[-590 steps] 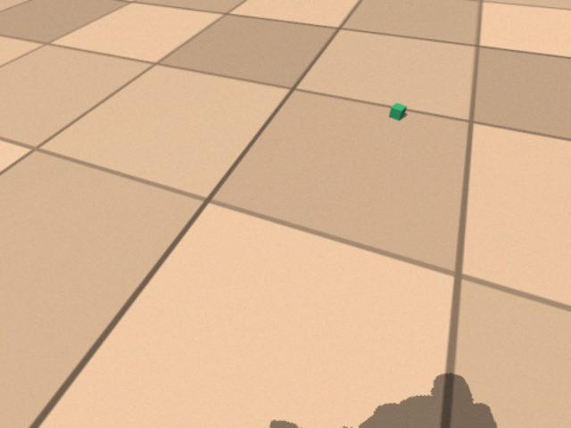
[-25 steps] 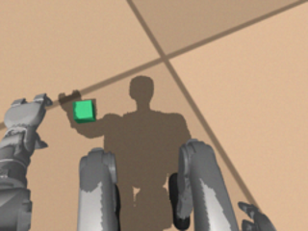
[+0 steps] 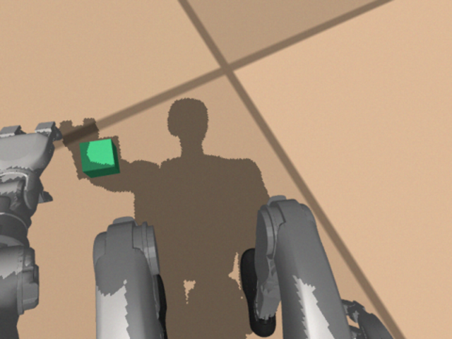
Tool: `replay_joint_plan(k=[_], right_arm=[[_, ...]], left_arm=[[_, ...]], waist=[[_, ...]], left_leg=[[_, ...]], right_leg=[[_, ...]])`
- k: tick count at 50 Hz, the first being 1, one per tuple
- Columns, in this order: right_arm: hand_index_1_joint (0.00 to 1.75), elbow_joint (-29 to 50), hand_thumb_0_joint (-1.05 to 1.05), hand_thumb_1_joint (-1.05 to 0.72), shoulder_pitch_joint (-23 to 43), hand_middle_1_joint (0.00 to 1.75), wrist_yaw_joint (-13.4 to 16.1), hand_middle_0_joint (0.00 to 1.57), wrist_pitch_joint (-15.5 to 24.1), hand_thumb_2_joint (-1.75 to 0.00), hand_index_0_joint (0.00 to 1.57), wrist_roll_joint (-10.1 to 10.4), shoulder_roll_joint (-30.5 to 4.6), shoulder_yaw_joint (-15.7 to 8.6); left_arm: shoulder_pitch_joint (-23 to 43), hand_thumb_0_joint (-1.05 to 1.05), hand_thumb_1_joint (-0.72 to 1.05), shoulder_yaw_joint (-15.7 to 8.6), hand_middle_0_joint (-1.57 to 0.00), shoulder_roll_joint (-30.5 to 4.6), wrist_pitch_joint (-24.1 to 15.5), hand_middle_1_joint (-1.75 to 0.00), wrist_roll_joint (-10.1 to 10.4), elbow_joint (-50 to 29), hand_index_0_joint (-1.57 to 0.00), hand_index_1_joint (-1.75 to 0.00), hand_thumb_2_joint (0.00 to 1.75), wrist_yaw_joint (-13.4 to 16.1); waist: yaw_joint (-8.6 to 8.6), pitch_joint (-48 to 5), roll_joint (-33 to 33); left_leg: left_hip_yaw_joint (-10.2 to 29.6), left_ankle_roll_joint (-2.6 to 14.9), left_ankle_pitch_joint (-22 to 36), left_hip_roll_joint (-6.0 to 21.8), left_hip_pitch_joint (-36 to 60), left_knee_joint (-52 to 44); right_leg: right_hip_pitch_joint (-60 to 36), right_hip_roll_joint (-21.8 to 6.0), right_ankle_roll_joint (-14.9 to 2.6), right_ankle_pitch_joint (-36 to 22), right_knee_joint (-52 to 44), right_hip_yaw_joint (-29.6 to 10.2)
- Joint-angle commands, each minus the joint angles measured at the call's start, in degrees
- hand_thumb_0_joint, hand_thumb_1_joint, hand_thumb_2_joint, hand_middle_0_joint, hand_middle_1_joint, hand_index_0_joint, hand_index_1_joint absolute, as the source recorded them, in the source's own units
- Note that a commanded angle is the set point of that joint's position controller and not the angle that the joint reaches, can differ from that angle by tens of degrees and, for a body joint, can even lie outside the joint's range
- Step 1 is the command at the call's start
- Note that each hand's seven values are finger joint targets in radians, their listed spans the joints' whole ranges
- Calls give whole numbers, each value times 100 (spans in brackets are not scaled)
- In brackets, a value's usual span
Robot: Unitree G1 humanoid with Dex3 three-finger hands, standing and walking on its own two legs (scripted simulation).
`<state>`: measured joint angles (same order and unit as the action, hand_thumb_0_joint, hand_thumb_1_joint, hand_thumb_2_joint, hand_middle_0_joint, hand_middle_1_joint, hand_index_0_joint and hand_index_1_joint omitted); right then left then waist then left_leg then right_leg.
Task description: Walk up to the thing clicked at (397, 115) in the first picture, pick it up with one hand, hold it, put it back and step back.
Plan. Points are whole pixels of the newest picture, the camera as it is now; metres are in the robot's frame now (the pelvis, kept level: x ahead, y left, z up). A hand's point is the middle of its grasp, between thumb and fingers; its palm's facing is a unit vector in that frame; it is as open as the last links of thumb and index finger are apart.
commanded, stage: rise first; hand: left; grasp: from above
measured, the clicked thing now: (100, 158) +0.50 +0.24 -0.32
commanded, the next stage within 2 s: none
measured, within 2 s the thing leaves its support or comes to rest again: neither
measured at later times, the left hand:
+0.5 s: hand (47, 169) +0.44 +0.31 -0.19, palm faces -0.45 -0.06 -0.89, open 12.7 cm
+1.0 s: hand (56, 163) +0.45 +0.30 -0.20, palm faces -0.44 -0.06 -0.90, open 12.7 cm
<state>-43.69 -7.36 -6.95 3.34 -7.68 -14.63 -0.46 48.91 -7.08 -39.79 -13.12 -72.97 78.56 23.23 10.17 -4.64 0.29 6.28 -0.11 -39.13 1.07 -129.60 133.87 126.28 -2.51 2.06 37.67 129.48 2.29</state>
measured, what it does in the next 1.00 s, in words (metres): stands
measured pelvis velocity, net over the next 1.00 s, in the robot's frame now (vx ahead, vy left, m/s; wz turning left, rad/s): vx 0.01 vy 0.00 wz -0.02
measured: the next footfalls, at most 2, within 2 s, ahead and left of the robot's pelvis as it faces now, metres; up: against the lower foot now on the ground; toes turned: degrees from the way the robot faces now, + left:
none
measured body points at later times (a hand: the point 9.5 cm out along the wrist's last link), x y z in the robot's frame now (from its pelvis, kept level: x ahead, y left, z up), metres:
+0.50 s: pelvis +0.01 +0.00 -0.01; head +0.25 +0.06 +0.36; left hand +0.46 +0.31 -0.14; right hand +0.07 -0.28 -0.12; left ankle +0.08 +0.13 -0.32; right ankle +0.10 -0.13 -0.32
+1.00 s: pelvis +0.01 +0.00 -0.02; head +0.25 +0.06 +0.35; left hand +0.47 +0.30 -0.15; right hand +0.06 -0.28 -0.13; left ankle +0.08 +0.13 -0.32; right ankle +0.10 -0.13 -0.32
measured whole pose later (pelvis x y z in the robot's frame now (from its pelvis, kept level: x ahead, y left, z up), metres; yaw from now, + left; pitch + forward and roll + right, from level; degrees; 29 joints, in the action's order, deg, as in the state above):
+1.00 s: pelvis +0.01 +0.00 -0.02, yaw -1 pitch +35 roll -8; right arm -43.5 -7.9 -8.7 4.2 -8.8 -15.8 1.2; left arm 52.8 -7.9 -41.4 -12.1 -73.4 82.9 25.7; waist 12.8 -2.6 0.3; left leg 7.3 -0.2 -40.2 0.8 -133.0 137.8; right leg 129.3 -2.2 2.4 38.5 132.7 2.7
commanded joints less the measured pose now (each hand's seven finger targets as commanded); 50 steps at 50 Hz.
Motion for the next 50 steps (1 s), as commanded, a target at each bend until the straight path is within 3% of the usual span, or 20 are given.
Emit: replay_joint_plan(k=[1, 3, 18, 23, 26, 29, 32, 35, 38, 41, 43, 45, 48, 50], right_arm=[[30, 79, 0, -90, -1103, 30, 50, 20, 49, -90, 20, -7, -1354, -462], [30, 61, 0, -90, -1185, 30, 44, 20, 40, -90, 20, -42, -1395, -462], [30, 58, 0, -90, -1182, 30, -19, 20, 29, -90, 20, -62, -1462, -420], [30, 22, 0, -90, -1228, 30, -40, 20, 35, -90, 20, -73, -1433, -389], [30, 23, 0, -90, -1202, 30, -42, 20, 43, -90, 20, -53, -1462, -403], [30, -2, 0, -90, -1287, 30, -62, 20, 59, -90, 20, -73, -1491, -380], [30, 27, 0, -90, -1238, 30, -76, 20, 53, -90, 20, -46, -1495, -404], [30, 12, 0, -91, -1259, 30, -85, 20, 54, -90, 20, -87, -1510, -339], [30, 19, 0, -90, -1224, 30, -84, 20, 65, -90, 20, -65, -1534, -363], [30, 17, 0, -90, -1281, 30, -103, 20, 59, -90, 20, -79, -1531, -337], [30, 19, 0, -90, -1269, 30, -104, 20, 71, -90, 20, -76, -1501, -338], [30, -11, 0, -90, -1334, 30, -119, 20, 91, -90, 20, -84, -1544, -317], [30, 35, 0, -90, -1324, 30, -120, 20, 92, -90, 20, -103, -1558, -289], [30, 17, 0, -90, -1297, 30, -119, 20, 101, -90, 20, -112, -1546, -271]], left_arm=[[1599, 0, -29, -232, -26, -1522, 35, -85, 139, -742, -29, -82, 79, 234], [1622, 0, -29, -236, -25, -1460, 45, -86, 153, -783, -29, -82, 78, 243], [1729, 0, -29, -281, -27, -1591, 23, -84, 102, -705, -29, -81, 79, 333], [1612, 0, -32, -197, -26, -1442, 58, -84, 86, -456, -27, -83, 81, 360], [1813, 0, -30, -244, -26, -1606, 33, -84, 111, -696, -28, -82, 80, 388], [1779, 0, -31, -184, -26, -1457, 62, -84, 99, -540, -27, -82, 81, 395], [1861, 0, -32, -225, -25, -1568, 50, -85, 94, -572, -27, -83, 82, 403], [1798, 0, -37, -160, -30, -1432, 80, -79, 53, -300, -26, -83, 90, 417], [1905, 0, -30, -231, -30, -1581, 73, -81, 77, -488, -30, -82, 82, 436], [1924, 0, -32, -271, -30, -1610, 93, -80, 64, -495, -29, -82, 84, 459], [1946, 0, -30, -137, -30, -1426, 102, -81, 91, -408, -29, -81, 82, 445], [2084, 0, -30, -179, -31, -1584, 113, -79, 43, -269, -30, -80, 82, 432], [1950, 0, -29, -251, -33, -1622, 100, -78, 68, -282, -32, -80, 81, 461], [1977, 0, -28, -171, -33, -1495, 113, -78, 73, -259, -32, -79, 80, 455]], waist=[[-27, -3846, -1332], [84, -3872, -1256], [92, -3867, -1551], [143, -3660, -1377], [115, -3805, -1508], [255, -3698, -1469], [171, -3827, -1655], [304, -3580, -1515], [209, -3814, -1677], [270, -3862, -1526], [314, -3737, -1549], [374, -3648, -1529], [295, -3692, -1488], [315, -3666, -1555]], left_leg=[[-478, 198, 883, -176, 3064, -1449], [-488, 205, 1004, -171, 3044, -1371], [-465, 184, 972, -172, 2964, -1303], [-467, 194, 960, -179, 2853, -1254], [-512, 200, 978, -177, 2804, -1200], [-434, 192, 1118, -166, 2892, -1179], [-411, 160, 1024, -162, 2934, -1243], [-371, 172, 1006, -165, 2893, -1182], [-399, 158, 1013, -170, 2985, -1195], [-438, 190, 1069, -185, 2811, -1102], [-442, 190, 1075, -179, 2782, -1093], [-421, 188, 1032, -175, 2761, -1069], [-453, 206, 916, -191, 2625, -1083], [-448, 192, 901, -193, 2689, -1108]], right_leg=[[-1728, 234, -375, -938, -1300, 461], [-1796, 221, -343, -1065, -1289, 464], [-1617, 246, -367, -1039, -1116, 495], [-1606, 256, -375, -1059, -1123, 509], [-1680, 254, -371, -1090, -1104, 482], [-1604, 229, -329, -1203, -1040, 537], [-1509, 244, -374, -1098, -981, 546], [-1400, 237, -343, -1099, -961, 577], [-1439, 246, -359, -1097, -959, 564], [-1615, 254, -348, -1191, -973, 556], [-1541, 245, -339, -1198, -960, 554], [-1477, 249, -352, -1161, -937, 574], [-1612, 252, -343, -1066, -994, 575], [-1534, 260, -344, -1036, -979, 586]])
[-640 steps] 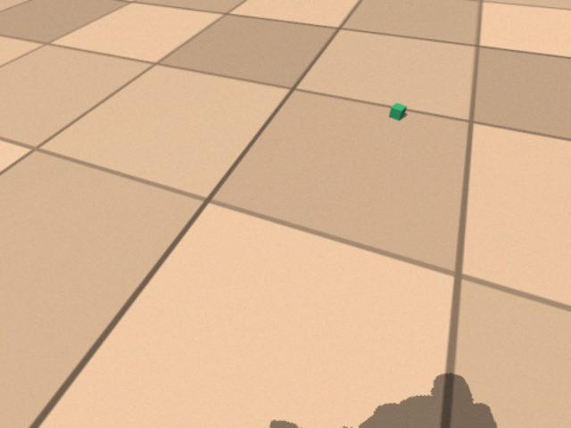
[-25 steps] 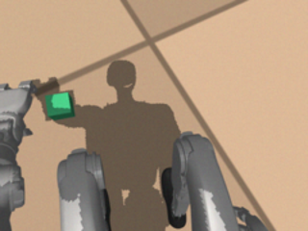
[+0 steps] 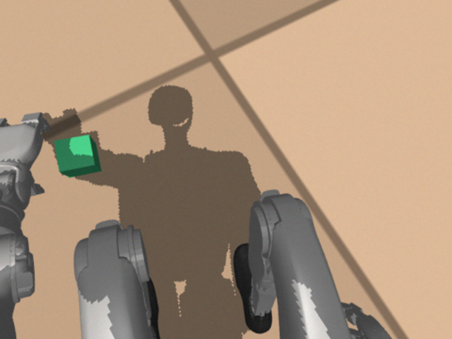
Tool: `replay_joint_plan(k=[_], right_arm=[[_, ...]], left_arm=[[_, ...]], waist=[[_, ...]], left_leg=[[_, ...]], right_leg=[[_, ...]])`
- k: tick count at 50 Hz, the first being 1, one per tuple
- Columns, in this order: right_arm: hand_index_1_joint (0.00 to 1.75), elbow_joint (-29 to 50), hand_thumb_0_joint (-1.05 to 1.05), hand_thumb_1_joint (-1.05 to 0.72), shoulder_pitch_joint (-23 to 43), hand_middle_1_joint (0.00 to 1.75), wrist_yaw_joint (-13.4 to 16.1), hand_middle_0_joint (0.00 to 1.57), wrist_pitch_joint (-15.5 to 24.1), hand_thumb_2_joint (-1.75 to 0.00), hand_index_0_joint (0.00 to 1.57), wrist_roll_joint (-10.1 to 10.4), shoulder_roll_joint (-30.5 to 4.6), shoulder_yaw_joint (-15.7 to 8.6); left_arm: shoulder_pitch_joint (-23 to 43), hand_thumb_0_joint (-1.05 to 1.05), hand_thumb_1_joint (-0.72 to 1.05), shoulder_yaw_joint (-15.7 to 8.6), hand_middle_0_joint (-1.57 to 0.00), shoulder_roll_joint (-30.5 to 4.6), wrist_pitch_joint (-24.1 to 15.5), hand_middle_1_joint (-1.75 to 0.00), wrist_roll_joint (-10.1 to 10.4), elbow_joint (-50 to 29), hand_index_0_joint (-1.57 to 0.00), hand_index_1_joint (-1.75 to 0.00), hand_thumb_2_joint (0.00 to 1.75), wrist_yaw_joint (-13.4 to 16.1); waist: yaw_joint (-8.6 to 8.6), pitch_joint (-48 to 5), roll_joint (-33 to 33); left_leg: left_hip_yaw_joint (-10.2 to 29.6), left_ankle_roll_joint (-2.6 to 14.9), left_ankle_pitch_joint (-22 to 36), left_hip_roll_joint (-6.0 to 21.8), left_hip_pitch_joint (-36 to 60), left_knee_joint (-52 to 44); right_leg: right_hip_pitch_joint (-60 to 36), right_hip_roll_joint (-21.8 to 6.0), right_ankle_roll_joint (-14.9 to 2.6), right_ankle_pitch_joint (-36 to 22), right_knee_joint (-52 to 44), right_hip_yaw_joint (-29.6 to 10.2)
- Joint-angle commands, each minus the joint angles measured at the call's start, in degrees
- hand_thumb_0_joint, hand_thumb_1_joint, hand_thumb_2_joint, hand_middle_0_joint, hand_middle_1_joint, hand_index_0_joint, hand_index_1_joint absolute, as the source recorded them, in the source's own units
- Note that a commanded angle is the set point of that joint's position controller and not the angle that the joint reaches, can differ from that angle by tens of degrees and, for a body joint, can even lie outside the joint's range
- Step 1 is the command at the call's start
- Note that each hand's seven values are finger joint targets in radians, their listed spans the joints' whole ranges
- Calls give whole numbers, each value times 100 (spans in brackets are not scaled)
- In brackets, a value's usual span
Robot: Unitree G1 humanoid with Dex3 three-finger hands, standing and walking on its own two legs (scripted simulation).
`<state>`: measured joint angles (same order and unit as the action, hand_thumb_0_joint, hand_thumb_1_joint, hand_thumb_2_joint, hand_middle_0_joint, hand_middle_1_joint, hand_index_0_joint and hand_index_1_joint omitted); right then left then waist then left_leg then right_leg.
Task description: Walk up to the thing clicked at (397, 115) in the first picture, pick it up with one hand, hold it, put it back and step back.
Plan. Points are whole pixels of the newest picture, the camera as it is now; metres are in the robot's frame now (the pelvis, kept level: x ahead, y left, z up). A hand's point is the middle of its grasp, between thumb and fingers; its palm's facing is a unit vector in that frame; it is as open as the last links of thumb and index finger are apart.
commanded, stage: rise first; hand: left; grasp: from above
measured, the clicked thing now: (79, 156) +0.48 +0.25 -0.30
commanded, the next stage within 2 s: approach in 1.20 s
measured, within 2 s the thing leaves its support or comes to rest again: neither
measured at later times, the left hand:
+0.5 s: hand (32, 164) +0.44 +0.30 -0.18, palm faces -0.43 -0.07 -0.90, open 12.0 cm
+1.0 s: hand (30, 165) +0.44 +0.30 -0.17, palm faces -0.45 -0.07 -0.89, open 11.3 cm
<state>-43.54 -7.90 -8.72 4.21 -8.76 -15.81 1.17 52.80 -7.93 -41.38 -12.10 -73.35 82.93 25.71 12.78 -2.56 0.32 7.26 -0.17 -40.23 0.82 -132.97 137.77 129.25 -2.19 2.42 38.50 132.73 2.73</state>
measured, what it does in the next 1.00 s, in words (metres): stands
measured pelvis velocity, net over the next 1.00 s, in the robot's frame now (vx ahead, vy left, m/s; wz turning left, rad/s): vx -0.01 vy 0.00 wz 0.00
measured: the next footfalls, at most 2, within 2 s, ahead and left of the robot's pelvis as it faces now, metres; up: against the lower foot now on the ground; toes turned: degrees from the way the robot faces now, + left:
none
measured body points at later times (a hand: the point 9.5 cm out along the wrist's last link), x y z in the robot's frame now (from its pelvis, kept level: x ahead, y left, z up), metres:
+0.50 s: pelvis +0.00 +0.00 +0.00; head +0.24 +0.06 +0.37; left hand +0.46 +0.30 -0.13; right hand +0.05 -0.28 -0.11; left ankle +0.07 +0.13 -0.30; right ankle +0.10 -0.13 -0.30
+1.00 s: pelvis -0.01 +0.00 +0.00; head +0.23 +0.06 +0.38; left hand +0.46 +0.30 -0.12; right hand +0.04 -0.28 -0.10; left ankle +0.07 +0.13 -0.30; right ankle +0.10 -0.13 -0.30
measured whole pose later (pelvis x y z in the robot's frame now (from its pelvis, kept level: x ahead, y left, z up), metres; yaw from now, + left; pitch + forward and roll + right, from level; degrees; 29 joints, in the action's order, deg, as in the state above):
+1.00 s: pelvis -0.01 +0.00 +0.00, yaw +0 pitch +34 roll -8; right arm -43.9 -9.2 -9.3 5.3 -8.7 -16.4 2.1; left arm 53.8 -6.9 -41.7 -12.2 -73.5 85.1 24.9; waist 13.7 -2.8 0.2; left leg 7.6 -0.4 -39.1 0.6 -132.7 137.5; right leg 129.0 -2.1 2.2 37.4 132.3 3.0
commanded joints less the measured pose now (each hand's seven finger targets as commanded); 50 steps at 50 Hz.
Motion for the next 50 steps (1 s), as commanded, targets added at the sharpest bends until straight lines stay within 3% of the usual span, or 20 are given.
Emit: replay_joint_plan(k=[1, 4, 8, 10, 12, 15, 17, 25, 28, 30, 33, 37, 45, 49, 50], right_arm=[[30, 1, 0, -90, -1225, 30, 54, 20, 22, -90, 20, 4, -1421, -432], [30, 7, 0, -90, -1281, 30, 46, 20, 28, -90, 20, 0, -1449, -419], [30, -16, 0, -90, -1296, 30, 37, 20, 31, -90, 20, -17, -1423, -371], [30, 4, 0, -90, -1303, 30, 31, 20, 43, -90, 20, 3, -1485, -398], [30, -14, 0, -90, -1246, 30, 13, 20, 45, -90, 20, -14, -1463, -379], [30, 12, 0, -90, -1264, 30, 6, 20, 54, -90, 20, -12, -1479, -387], [30, -7, 0, -90, -1270, 30, 10, 20, 53, -90, 20, -17, -1475, -390], [30, -25, 0, -90, -1280, 30, 18, 20, 46, -90, 20, 26, -1446, -428], [30, -46, 0, -90, -1351, 30, 3, 20, 56, -90, 20, 32, -1469, -436], [30, -35, 0, -90, -1337, 30, 0, 20, 65, -90, 20, 23, -1454, -424], [30, -26, 0, -90, -1338, 30, 11, 20, 85, -90, 20, 39, -1457, -395], [30, -10, 0, -90, -1297, 30, 8, 20, 94, -90, 20, 42, -1450, -403], [30, -6, 0, -90, -1292, 30, -4, 20, 116, -90, 20, 40, -1470, -355], [30, 0, 0, -90, -1275, 30, 4, 20, 125, -90, 20, 6, -1469, -355], [30, 13, 0, -90, -1267, 30, -6, 20, 124, -90, 20, -2, -1457, -350]], left_arm=[[1665, 0, -29, -36, -33, -1363, 13, -78, 105, -620, -32, -80, 81, 190], [1667, 0, -27, -120, -35, -1460, 33, -76, 95, -650, -33, -77, 80, 218], [1679, 0, -24, -41, -37, -1351, 38, -75, 93, -609, -36, -76, 77, 207], [1681, 0, -24, -172, -37, -1536, 67, -74, 95, -627, -36, -74, 76, 232], [1661, 0, -23, 15, -39, -1296, 76, -72, 68, -420, -37, -73, 76, 213], [1736, 0, -21, -135, -39, -1540, 52, -72, 96, -691, -38, -73, 74, 230], [1568, 0, -20, -106, -41, -1385, 59, -69, 103, -616, -40, -70, 73, 241], [1636, 0, -17, -85, -44, -1406, 78, -67, 139, -803, -42, -68, 70, 228], [1669, 0, -16, -76, -44, -1403, 111, -66, 124, -706, -43, -67, 70, 204], [1811, 0, -15, 58, -45, -1176, 103, -65, 156, -709, -44, -66, 69, 168], [1703, 0, -14, 30, -47, -1328, 102, -63, 153, -554, -46, -65, 68, 124], [1714, 0, -12, 45, -48, -1268, 83, -62, 157, -610, -47, -64, 66, 81], [1734, 0, -9, 88, -50, -1317, 16, -60, 96, -366, -49, -61, 64, 85], [1813, 0, -8, -105, -51, -1543, -31, -59, 94, -658, -50, -60, 63, 163], [1727, 0, -8, -35, -52, -1440, -17, -59, 81, -546, -51, -61, 63, 164]], waist=[[95, -3868, -1503], [83, -3867, -1521], [101, -3938, -1511], [47, -3856, -1678], [163, -3697, -1658], [94, -3898, -1701], [96, -3881, -1700], [51, -4000, -1625], [105, -3910, -1603], [189, -3842, -1588], [128, -3783, -1439], [101, -3795, -1521], [189, -3589, -1418], [85, -3913, -1557], [103, -3852, -1625]], left_leg=[[-557, 211, 981, -156, 2964, -1427], [-546, 203, 1074, -162, 2931, -1421], [-557, 203, 1093, -168, 2917, -1407], [-525, 180, 1112, -155, 3043, -1465], [-484, 168, 1035, -150, 3026, -1476], [-540, 183, 1051, -161, 3030, -1407], [-538, 173, 1102, -166, 3028, -1430], [-573, 180, 1073, -175, 2991, -1455], [-550, 181, 1106, -173, 3005, -1474], [-524, 184, 1032, -167, 2978, -1505], [-577, 205, 939, -180, 2887, -1459], [-554, 189, 924, -183, 2945, -1545], [-540, 199, 828, -192, 2818, -1483], [-582, 193, 934, -198, 2934, -1464], [-606, 190, 938, -204, 2917, -1464]], right_leg=[[-1848, 247, -386, -1129, -1318, 532], [-1853, 233, -396, -1203, -1249, 540], [-1979, 263, -393, -1239, -1304, 553], [-1793, 220, -397, -1206, -1210, 564], [-1659, 245, -398, -1159, -1205, 597], [-1794, 236, -408, -1191, -1214, 555], [-1811, 227, -386, -1219, -1204, 565], [-1886, 249, -416, -1212, -1289, 526], [-1853, 228, -413, -1244, -1270, 551], [-1781, 234, -410, -1182, -1303, 572], [-1894, 239, -415, -1111, -1396, 522], [-1854, 233, -417, -1069, -1376, 541], [-1743, 238, -419, -987, -1360, 547], [-1896, 238, -408, -1074, -1343, 526], [-1914, 237, -407, -1082, -1347, 517]])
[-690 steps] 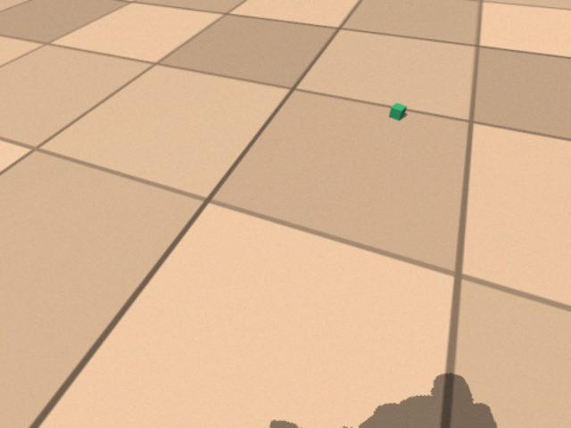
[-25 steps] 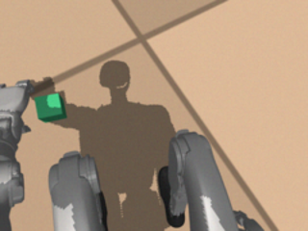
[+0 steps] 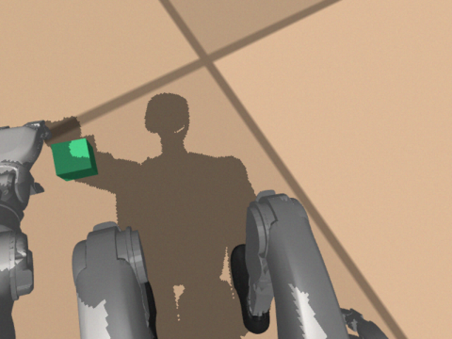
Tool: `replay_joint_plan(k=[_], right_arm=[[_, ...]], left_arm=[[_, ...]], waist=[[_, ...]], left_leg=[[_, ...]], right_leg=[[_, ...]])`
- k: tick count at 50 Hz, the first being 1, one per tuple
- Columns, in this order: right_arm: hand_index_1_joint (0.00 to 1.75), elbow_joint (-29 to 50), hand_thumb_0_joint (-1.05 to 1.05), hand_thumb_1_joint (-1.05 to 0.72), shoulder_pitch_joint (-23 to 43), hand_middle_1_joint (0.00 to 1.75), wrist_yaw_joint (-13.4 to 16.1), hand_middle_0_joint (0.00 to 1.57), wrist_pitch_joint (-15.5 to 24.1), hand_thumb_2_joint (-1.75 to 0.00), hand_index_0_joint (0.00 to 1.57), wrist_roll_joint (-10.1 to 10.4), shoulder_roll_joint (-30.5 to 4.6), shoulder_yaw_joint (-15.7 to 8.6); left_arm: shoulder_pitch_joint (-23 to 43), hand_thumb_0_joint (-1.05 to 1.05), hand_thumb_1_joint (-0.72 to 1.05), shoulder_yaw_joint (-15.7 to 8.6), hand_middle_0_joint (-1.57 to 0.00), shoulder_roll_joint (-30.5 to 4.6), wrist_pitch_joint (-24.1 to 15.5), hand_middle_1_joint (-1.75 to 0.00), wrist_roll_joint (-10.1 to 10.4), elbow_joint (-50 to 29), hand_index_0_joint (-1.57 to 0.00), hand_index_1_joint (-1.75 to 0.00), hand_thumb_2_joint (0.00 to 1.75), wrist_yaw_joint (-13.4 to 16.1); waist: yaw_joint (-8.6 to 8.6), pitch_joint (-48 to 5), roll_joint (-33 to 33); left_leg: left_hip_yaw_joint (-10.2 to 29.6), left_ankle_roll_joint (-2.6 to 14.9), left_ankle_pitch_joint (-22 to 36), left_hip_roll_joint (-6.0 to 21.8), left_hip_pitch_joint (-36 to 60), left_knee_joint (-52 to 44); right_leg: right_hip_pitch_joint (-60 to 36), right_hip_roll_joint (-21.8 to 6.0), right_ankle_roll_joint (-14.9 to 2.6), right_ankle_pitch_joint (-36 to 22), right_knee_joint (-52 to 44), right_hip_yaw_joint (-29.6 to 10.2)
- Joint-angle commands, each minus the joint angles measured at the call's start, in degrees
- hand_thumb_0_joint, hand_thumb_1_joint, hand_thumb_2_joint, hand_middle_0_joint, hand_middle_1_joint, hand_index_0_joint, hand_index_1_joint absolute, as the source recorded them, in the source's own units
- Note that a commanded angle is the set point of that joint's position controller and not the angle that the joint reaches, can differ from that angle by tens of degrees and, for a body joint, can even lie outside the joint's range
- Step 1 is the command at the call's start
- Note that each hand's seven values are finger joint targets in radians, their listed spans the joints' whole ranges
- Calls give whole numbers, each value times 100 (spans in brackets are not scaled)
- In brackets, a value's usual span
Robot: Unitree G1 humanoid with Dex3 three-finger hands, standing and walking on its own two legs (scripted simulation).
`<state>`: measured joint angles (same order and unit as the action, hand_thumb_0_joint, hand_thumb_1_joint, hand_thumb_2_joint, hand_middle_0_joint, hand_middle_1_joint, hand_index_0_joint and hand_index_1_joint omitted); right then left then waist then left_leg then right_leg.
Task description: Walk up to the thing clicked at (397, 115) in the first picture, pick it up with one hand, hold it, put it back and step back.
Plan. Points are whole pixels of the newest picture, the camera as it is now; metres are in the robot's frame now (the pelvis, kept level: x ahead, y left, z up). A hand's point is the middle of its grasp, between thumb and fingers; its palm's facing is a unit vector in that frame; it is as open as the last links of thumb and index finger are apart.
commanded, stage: rise first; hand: left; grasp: from above
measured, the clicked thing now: (75, 160) +0.49 +0.25 -0.30
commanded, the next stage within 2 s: approach in 0.20 s
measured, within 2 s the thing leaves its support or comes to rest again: neither
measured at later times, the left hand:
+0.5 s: hand (37, 164) +0.45 +0.28 -0.18, palm faces -0.45 -0.05 -0.89, open 11.4 cm
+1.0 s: hand (49, 153) +0.47 +0.26 -0.18, palm faces -0.45 -0.06 -0.89, open 12.2 cm
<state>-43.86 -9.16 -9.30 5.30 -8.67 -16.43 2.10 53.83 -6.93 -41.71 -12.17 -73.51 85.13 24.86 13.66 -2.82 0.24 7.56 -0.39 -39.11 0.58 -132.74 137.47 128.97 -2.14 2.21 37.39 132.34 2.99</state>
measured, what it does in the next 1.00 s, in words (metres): stands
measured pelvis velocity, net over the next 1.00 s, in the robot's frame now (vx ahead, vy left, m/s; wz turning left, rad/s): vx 0.00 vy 0.00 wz -0.01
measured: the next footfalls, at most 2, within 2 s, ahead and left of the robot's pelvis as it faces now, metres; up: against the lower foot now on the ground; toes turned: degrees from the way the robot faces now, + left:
none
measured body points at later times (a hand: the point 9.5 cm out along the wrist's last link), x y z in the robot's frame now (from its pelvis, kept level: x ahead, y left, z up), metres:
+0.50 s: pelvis +0.00 +0.00 -0.01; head +0.24 +0.07 +0.37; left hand +0.47 +0.28 -0.13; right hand +0.05 -0.27 -0.11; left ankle +0.08 +0.13 -0.30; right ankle +0.11 -0.13 -0.30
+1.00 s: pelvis +0.00 +0.00 -0.01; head +0.25 +0.04 +0.37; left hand +0.49 +0.27 -0.13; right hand +0.01 -0.27 -0.11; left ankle +0.08 +0.13 -0.30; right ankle +0.11 -0.13 -0.30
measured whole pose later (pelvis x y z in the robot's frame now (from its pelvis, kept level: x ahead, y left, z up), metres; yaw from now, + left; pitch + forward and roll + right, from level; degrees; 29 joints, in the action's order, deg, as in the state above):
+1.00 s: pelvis +0.00 +0.00 -0.01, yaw +0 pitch +35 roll -7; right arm -43.8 -11.9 -11.8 6.0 -9.0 -16.3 3.2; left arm 56.3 -5.9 -39.3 -6.4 -69.4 84.5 24.3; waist 15.2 -1.3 -1.3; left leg 7.8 -0.9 -40.1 1.2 -133.6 138.4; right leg 130.9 -1.3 2.0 37.5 133.4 2.9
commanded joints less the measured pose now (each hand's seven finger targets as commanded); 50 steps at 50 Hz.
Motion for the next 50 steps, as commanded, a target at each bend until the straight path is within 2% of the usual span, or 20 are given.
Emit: replay_joint_plan(k=[1, 6, 15, 17, 22, 23, 26, 29, 31, 32, 35, 37, 39, 40, 41, 42, 45, 46, 47, 50], right_arm=[[30, 34, 0, -90, -1130, 30, 53, 20, 15, -90, 20, -1, -1388, -463], [30, -7, 0, -90, -1167, 30, 42, 20, 26, -90, 20, -27, -1423, -470], [30, -1, 0, -90, -1174, 30, -5, 20, 52, -90, 20, 26, -1437, -463], [30, 2, 0, -89, -1137, 30, -5, 20, 68, -89, 20, -7, -1410, -427], [30, -108, 0, -89, -1341, 30, -40, 20, 164, -89, 20, -96, -1415, -381], [30, -104, 0, -89, -1311, 30, -31, 20, 181, -89, 20, -70, -1431, -391], [30, -100, 0, -89, -1339, 30, -38, 20, 196, -89, 20, -130, -1462, -353], [30, -94, 0, -89, -1357, 30, -46, 20, 182, -89, 20, -151, -1485, -309], [30, -44, 0, -89, -1386, 30, -95, 20, 172, -89, 20, -198, -1510, -261], [30, -43, 0, -89, -1376, 30, -126, 20, 165, -89, 20, -222, -1469, -213], [30, 97, 0, -89, -1228, 30, -167, 20, 152, -89, 20, -161, -1485, -139], [30, 173, 0, -89, -1228, 30, -179, 20, 171, -89, 20, -135, -1554, -144], [30, 265, 0, -89, -1165, 30, -192, 20, 174, -89, 20, -94, -1544, -151], [30, 264, 0, -90, -1226, 30, -212, 20, 174, -89, 20, -74, -1534, -170], [30, 309, 0, -89, -1186, 30, -220, 20, 155, -89, 20, -62, -1504, -214], [30, 263, 0, -89, -1203, 30, -231, 20, 137, -89, 20, -54, -1441, -197], [30, 271, 0, -90, -1296, 30, -216, 20, 131, -89, 20, -34, -1433, -306], [30, 70, 0, -90, -1406, 30, -204, 20, 110, -89, 20, -4, -1383, -328], [30, 71, 0, -90, -1481, 30, -195, 20, 107, -89, 20, -18, -1433, -388], [30, -33, 0, -90, -1588, 30, -143, 20, 94, -89, 20, 27, -1457, -496]], left_arm=[[1620, 0, -7, -90, -51, -1283, -16, -59, 126, -814, -51, -60, 62, 266], [1776, 0, -7, -71, -51, -1335, 4, -59, 95, -776, -51, -60, 62, 311], [1643, 0, -12, -78, -53, -1284, 86, -55, 90, -686, -49, -60, 69, 297], [1695, 0, -11, 8, -47, -1167, 86, -59, 86, -601, -46, -60, 65, 300], [2532, 0, -12, 290, -47, -887, -50, -61, 89, -708, -46, -62, 66, 308], [2510, 0, -13, 374, -46, -787, -43, -62, 102, -639, -45, -63, 66, 350], [2826, 0, -14, 480, -46, -633, 24, -61, 14, -473, -44, -63, 69, 510], [2793, 0, -15, 307, -45, -919, 230, -62, -49, -202, -44, -63, 68, 698], [2647, 0, -15, 221, -44, -965, 417, -62, -164, 226, -43, -63, 68, 747], [2734, 0, -14, 250, -45, -887, 495, -62, -135, 241, -44, -63, 67, 750], [2444, 0, -16, 96, -43, -1140, 695, -64, -17, 438, -43, -65, 68, 782], [2329, 0, -17, -43, -43, -1377, 771, -64, 3, 357, -42, -65, 69, 704], [2071, 0, -19, -275, -42, -1678, 797, -65, 125, 45, -41, -66, 70, 599], [1867, 0, -20, -192, -42, -1492, 836, -65, 145, 99, -40, -67, 71, 520], [1806, 0, -20, -332, -41, -1548, 817, -67, 247, -101, -40, -67, 70, 495], [1721, 0, -21, -142, -40, -1305, 802, -67, 325, -74, -39, -68, 72, 431], [2143, 0, -24, -180, -37, -1392, 627, -72, 446, -913, -37, -73, 74, 212], [2116, 0, -25, 65, -36, -1075, 592, -73, 499, -844, -36, -73, 74, 141], [2271, 0, -26, 42, -35, -1088, 506, -74, 487, -1171, -35, -74, 75, 107], [2434, 0, -25, 298, -35, -761, 352, -74, 517, -1319, -35, -74, 74, 28]], waist=[[30, -3839, -1617], [115, -3822, -1566], [53, -3760, -1738], [106, -3596, -1692], [511, -3582, -1616], [439, -3647, -1731], [600, -3723, -1888], [448, -3844, -1941], [505, -3737, -1920], [536, -3740, -1902], [342, -3748, -1865], [387, -3585, -1525], [135, -3884, -1559], [154, -3881, -1549], [112, -3968, -1469], [146, -3966, -1442], [247, -4211, -1477], [218, -4214, -1562], [338, -4310, -1621], [396, -4220, -1633]], left_leg=[[-617, 199, 831, -173, 2940, -1459], [-588, 208, 735, -163, 2899, -1421], [-516, 181, 823, -170, 2990, -1537], [-560, 199, 772, -179, 2852, -1483], [-551, 200, 671, -170, 2868, -1299], [-541, 186, 646, -165, 2905, -1377], [-496, 152, 647, -149, 3021, -1399], [-564, 144, 841, -145, 2995, -1370], [-599, 148, 1019, -146, 2985, -1310], [-613, 162, 1058, -139, 2902, -1276], [-649, 213, 1000, -148, 2633, -1305], [-666, 275, 843, -154, 2401, -1221], [-702, 301, 898, -164, 2310, -1214], [-724, 294, 986, -166, 2393, -1221], [-698, 292, 971, -143, 2335, -1252], [-697, 293, 946, -148, 2258, -1254], [-666, 288, 951, -130, 2389, -1215], [-672, 263, 967, -120, 2463, -1237], [-624, 244, 987, -117, 2579, -1238], [-574, 199, 918, -102, 2818, -1299]], right_leg=[[-1806, 224, -382, -968, -1288, 507], [-1716, 241, -397, -905, -1307, 527], [-1549, 214, -402, -954, -1165, 572], [-1546, 213, -387, -931, -1206, 560], [-1530, 241, -388, -891, -1271, 582], [-1493, 230, -387, -858, -1263, 590], [-1420, 262, -402, -874, -1241, 662], [-1531, 276, -425, -1068, -1202, 625], [-1573, 265, -413, -1247, -1131, 618], [-1663, 293, -411, -1305, -1135, 613], [-1823, 312, -417, -1254, -1169, 559], [-1853, 305, -376, -1114, -1191, 537], [-2186, 315, -360, -1148, -1204, 459], [-2234, 295, -360, -1220, -1184, 455], [-2349, 312, -345, -1204, -1213, 473], [-2425, 329, -336, -1207, -1249, 465], [-2605, 316, -338, -1243, -1306, 439], [-2521, 313, -353, -1240, -1334, 429], [-2474, 306, -361, -1264, -1310, 484], [-2216, 304, -397, -1200, -1383, 528]])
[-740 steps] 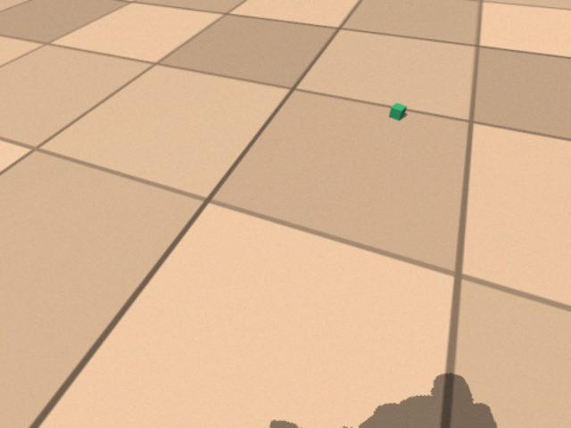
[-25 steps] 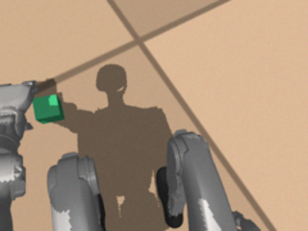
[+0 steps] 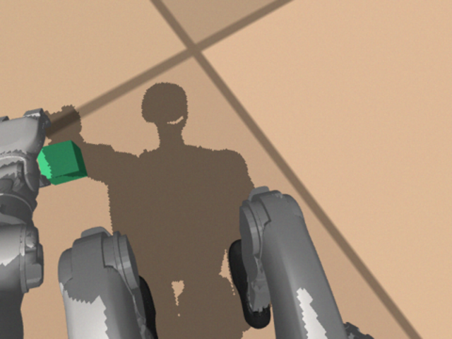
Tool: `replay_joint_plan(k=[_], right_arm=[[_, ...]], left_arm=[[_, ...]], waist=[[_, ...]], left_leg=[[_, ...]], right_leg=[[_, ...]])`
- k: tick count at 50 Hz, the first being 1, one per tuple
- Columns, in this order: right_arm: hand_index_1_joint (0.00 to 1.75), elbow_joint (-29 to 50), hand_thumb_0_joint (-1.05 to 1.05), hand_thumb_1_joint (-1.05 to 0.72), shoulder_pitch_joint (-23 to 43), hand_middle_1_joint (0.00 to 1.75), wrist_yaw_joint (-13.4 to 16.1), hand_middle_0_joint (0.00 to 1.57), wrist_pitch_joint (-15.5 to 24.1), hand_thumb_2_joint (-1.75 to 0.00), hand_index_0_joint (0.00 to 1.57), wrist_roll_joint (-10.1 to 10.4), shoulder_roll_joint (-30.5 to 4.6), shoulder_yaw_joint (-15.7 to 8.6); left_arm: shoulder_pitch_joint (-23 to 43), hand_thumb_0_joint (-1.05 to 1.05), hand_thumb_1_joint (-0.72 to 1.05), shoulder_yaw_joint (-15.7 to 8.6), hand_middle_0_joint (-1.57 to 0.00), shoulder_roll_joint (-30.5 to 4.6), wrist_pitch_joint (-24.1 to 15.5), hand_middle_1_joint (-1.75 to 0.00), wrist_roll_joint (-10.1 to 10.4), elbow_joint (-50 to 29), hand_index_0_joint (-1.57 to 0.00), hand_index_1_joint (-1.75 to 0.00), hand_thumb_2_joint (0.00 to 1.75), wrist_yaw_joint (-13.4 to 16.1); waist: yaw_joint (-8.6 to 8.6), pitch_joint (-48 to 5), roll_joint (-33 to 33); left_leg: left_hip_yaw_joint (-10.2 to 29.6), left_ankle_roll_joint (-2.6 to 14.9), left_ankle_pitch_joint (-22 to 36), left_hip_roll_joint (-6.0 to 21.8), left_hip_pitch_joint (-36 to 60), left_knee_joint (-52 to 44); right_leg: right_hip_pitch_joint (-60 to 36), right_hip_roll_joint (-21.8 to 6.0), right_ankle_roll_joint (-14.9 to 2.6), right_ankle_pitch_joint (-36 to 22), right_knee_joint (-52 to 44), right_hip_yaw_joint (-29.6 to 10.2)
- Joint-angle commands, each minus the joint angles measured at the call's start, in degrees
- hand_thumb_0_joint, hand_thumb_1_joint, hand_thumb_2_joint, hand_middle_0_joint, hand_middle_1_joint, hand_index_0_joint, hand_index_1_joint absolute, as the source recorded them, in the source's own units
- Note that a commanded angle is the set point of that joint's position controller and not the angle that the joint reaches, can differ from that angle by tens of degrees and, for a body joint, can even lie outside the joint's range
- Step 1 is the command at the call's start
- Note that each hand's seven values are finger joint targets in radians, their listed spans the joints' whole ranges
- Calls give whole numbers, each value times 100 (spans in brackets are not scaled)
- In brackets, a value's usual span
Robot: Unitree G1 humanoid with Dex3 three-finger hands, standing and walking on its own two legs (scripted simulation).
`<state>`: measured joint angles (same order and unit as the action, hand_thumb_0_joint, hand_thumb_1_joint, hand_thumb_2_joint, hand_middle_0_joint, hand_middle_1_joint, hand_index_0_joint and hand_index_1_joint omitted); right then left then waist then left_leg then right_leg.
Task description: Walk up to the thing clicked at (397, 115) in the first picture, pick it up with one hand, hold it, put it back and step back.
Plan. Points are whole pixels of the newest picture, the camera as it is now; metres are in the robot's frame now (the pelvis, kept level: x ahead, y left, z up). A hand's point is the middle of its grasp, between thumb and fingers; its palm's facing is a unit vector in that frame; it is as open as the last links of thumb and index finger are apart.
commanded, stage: close in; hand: left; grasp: from above
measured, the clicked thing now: (63, 163) +0.48 +0.26 -0.29
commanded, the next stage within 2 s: rest palm in 0.22 s
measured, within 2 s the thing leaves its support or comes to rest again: neither
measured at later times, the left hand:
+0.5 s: hand (44, 161) +0.47 +0.26 -0.21, palm faces -0.45 -0.08 -0.89, open 12.8 cm
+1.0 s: hand (54, 163) +0.47 +0.26 -0.25, palm faces -0.44 -0.12 -0.89, open 12.6 cm
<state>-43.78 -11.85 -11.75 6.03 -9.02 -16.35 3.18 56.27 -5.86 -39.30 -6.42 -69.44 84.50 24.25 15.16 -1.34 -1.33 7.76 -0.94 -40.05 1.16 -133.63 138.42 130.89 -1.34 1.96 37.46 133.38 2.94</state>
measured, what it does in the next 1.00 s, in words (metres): stands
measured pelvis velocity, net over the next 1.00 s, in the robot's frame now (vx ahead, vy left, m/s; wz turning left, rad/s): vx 0.00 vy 0.01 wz -0.07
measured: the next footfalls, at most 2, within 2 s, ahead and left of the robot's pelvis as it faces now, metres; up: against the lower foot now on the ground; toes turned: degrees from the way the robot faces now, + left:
none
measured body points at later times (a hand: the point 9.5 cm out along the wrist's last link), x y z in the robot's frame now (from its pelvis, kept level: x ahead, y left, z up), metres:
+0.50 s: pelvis +0.00 +0.00 -0.01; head +0.25 +0.07 +0.35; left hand +0.49 +0.26 -0.16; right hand +0.02 -0.27 -0.09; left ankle +0.07 +0.13 -0.29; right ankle +0.10 -0.13 -0.29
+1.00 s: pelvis +0.00 +0.01 -0.03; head +0.28 +0.08 +0.32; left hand +0.49 +0.26 -0.20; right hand +0.00 -0.26 -0.10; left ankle +0.07 +0.13 -0.29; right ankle +0.10 -0.13 -0.29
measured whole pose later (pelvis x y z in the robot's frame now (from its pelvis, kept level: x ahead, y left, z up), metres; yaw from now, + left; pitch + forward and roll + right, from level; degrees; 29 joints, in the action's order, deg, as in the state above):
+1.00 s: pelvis +0.00 +0.01 -0.03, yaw -4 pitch +31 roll -11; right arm -43.1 -9.3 -16.9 12.1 -15.8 -18.2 8.8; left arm 59.7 -12.1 -49.2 -10.9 -75.6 99.1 35.7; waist 21.0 5.6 3.2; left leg 12.1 -1.0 -42.3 0.9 -135.7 146.1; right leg 131.3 -0.2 3.0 38.0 137.7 6.0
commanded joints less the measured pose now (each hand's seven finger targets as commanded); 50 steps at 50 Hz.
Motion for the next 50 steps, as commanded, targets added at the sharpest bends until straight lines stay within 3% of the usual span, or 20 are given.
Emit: replay_joint_plan(k=[1, 6, 7, 10, 13, 14, 15, 16, 19, 21, 28, 30, 31, 32, 33, 38, 39, 40, 45, 50], right_arm=[[30, -72, 0, -90, -1342, 30, 107, 20, 9, -89, 20, 65, -1470, -596], [30, -115, 0, -90, -1276, 30, 153, 20, 28, -90, 20, 4, -1448, -450], [30, -112, 0, -89, -1204, 30, 171, 20, 20, -89, 20, 7, -1465, -440], [30, -34, 0, -89, -1102, 30, 150, 20, 81, -89, 20, -72, -1477, -338], [30, 34, 0, -89, -988, 30, 139, 20, 114, -89, 20, -109, -1520, -303], [30, 30, 0, -89, -1001, 30, 112, 20, 134, -89, 20, -159, -1558, -292], [30, 64, 0, -89, -990, 30, 96, 20, 139, -89, 20, -194, -1582, -278], [30, 69, 0, -89, -903, 30, 87, 20, 164, -90, 20, -195, -1553, -265], [30, 125, 0, -89, -937, 30, 43, 20, 216, -90, 20, -282, -1671, -232], [30, 134, 0, -89, -862, 30, 14, 20, 240, -90, 20, -328, -1656, -212], [30, 24, 0, -89, -1140, 30, -157, 20, 399, -90, 20, -497, -1729, -93], [30, -16, 0, -89, -1133, 30, -182, 20, 410, -90, 20, -511, -1762, -64], [30, 48, 0, -89, -1080, 30, -202, 20, 423, -90, 20, -509, -1803, -97], [30, -28, 0, -89, -1115, 30, -219, 20, 413, -90, 20, -527, -1825, -89], [30, -6, 0, -89, -1087, 30, -242, 20, 425, -90, 20, -534, -1797, -73], [30, -108, 0, -89, -1215, 30, -367, 20, 467, -90, 20, -642, -1827, 55], [30, -28, 0, -89, -1158, 30, -389, 20, 499, -90, 20, -631, -1856, 36], [30, -112, 0, -89, -1157, 30, -382, 20, 498, -90, 20, -627, -1899, 17], [30, -78, 0, -89, -1140, 30, -487, 20, 571, -90, 20, -664, -1929, 76], [30, -75, 0, -89, -1028, 30, -501, 20, 585, -90, 20, -650, -1928, 67]], left_arm=[[2166, 0, -23, 238, -38, -979, -246, -72, 58, -1258, -37, -73, 74, 76], [2164, 0, -28, 440, -32, -685, -341, -75, -97, -182, -32, -75, 76, 194], [2095, 0, -28, 360, -32, -871, -370, -75, -168, -228, -32, -75, 77, 247], [2171, 0, -26, 313, -32, -1000, -376, -76, -356, 157, -33, -75, 75, 407], [2238, 0, -28, 149, -31, -1209, -366, -76, -456, 257, -31, -75, 77, 637], [2491, 0, -28, 67, -30, -1333, -387, -76, -511, 279, -31, -76, 77, 718], [2488, 0, -28, -20, -31, -1456, -372, -75, -575, 244, -31, -75, 77, 776], [2346, 0, -30, 90, -30, -1287, -331, -75, -577, 499, -30, -75, 77, 825], [2450, 0, -31, -151, -29, -1564, -287, -74, -666, 535, -27, -76, 81, 941], [2171, 0, -30, -155, -29, -1540, -248, -75, -617, 772, -28, -76, 81, 958], [2269, 0, -29, -351, -28, -1821, -394, -76, -528, 583, -27, -77, 80, 957], [2237, 0, -29, -432, -29, -2004, -484, -76, -485, 401, -28, -77, 79, 1025], [2202, 0, -28, -314, -28, -1842, -508, -76, -457, 321, -28, -77, 78, 1040], [2024, 0, -29, -472, -28, -2105, -514, -77, -485, 389, -27, -77, 79, 1107], [1875, 0, -28, -405, -29, -1966, -511, -76, -481, 637, -28, -76, 79, 1123], [1988, 0, -27, -540, -29, -2192, -520, -75, -534, 635, -28, -75, 78, 1241], [1961, 0, -27, -406, -29, -1986, -505, -74, -521, 571, -29, -75, 79, 1236], [1846, 0, -28, -646, -29, -2333, -510, -74, -501, 491, -28, -76, 80, 1311], [1871, 0, -23, -598, -34, -2263, -456, -73, -528, 849, -32, -75, 82, 1331], [1740, 0, -25, -618, -33, -2234, -455, -73, -494, 883, -30, -75, 82, 1369]], waist=[[260, -4350, -1588], [463, -3423, -1102], [311, -3523, -1241], [390, -3320, -1244], [304, -3638, -1627], [435, -3495, -1653], [415, -3543, -1721], [386, -3457, -1716], [535, -3320, -1654], [502, -3288, -1540], [723, -3413, -1806], [649, -3621, -2005], [639, -3698, -2086], [550, -3724, -2164], [573, -3562, -1998], [734, -3346, -1813], [726, -3394, -1882], [587, -3546, -2031], [778, -3095, -1845], [706, -3220, -2014]], left_leg=[[-580, 228, 1127, -165, 3005, -1430], [-519, 266, 840, -186, 2565, -1358], [-529, 254, 886, -193, 2612, -1410], [-551, 255, 783, -209, 2622, -1375], [-530, 208, 921, -207, 2948, -1449], [-449, 202, 795, -186, 2911, -1448], [-480, 208, 758, -200, 2904, -1453], [-507, 207, 689, -203, 2850, -1403], [-533, 248, 673, -203, 2712, -1293], [-555, 265, 609, -195, 2542, -1213], [-419, 233, 1097, -142, 2803, -922], [-390, 205, 1145, -134, 2905, -949], [-385, 174, 1178, -133, 2991, -969], [-376, 164, 1205, -117, 2936, -986], [-394, 174, 1112, -118, 2758, -902], [-395, 230, 1266, -106, 2551, -674], [-399, 209, 1369, -117, 2709, -711], [-362, 193, 1361, -90, 2769, -754], [-325, 219, 1199, -89, 2527, -669], [-258, 181, 1257, -62, 2684, -738]], right_leg=[[-2418, 220, -385, -1295, -1448, 563], [-1913, 222, -389, -1025, -1449, 631], [-1957, 236, -399, -1027, -1439, 622], [-1888, 226, -389, -931, -1382, 645], [-1872, 224, -398, -1038, -1255, 680], [-1660, 212, -395, -947, -1159, 740], [-1717, 230, -404, -903, -1186, 737], [-1643, 223, -405, -860, -1185, 717], [-1650, 215, -360, -854, -1188, 711], [-1704, 257, -354, -816, -1213, 682], [-1884, 252, -293, -1292, -901, 840], [-2016, 271, -319, -1335, -901, 870], [-2012, 278, -330, -1359, -853, 885], [-2088, 295, -336, -1368, -853, 904], [-2025, 314, -346, -1325, -851, 890], [-2224, 335, -285, -1578, -828, 872], [-2231, 336, -293, -1644, -816, 888], [-2261, 360, -307, -1605, -825, 915], [-2118, 366, -295, -1493, -777, 956], [-2158, 393, -309, -1506, -757, 1002]])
